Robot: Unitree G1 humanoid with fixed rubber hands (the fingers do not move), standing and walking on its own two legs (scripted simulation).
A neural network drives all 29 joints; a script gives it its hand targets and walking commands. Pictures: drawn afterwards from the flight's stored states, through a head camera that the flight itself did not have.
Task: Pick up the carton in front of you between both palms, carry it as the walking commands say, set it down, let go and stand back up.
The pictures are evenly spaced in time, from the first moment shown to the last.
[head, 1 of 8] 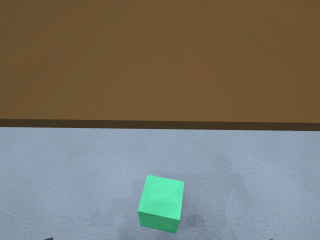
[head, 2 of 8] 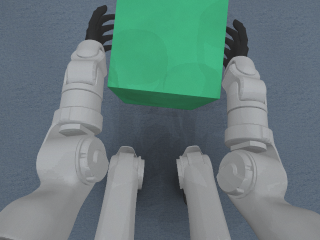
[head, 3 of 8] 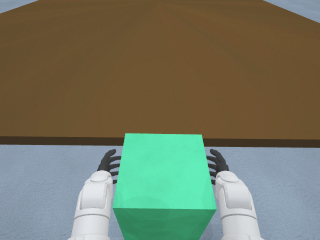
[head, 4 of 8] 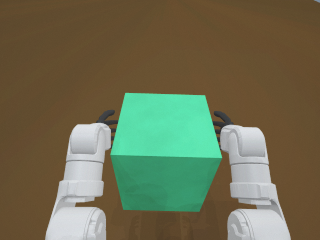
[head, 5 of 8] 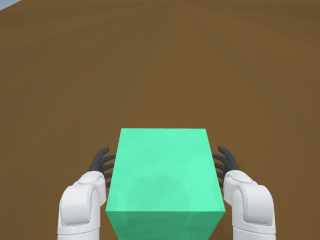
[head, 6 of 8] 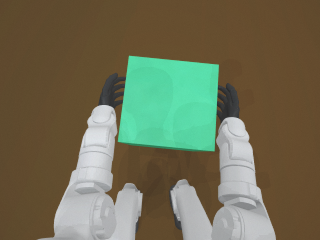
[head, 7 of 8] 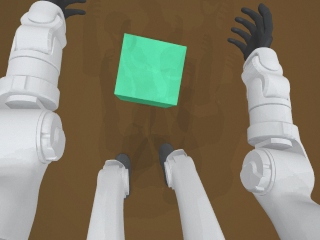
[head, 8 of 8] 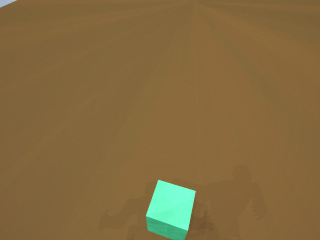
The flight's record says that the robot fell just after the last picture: no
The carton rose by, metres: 0.88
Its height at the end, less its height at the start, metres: +0.10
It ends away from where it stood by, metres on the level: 2.80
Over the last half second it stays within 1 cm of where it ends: yes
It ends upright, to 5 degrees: yes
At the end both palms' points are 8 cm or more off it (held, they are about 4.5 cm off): yes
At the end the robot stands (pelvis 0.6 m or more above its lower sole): yes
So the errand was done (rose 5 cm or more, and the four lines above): yes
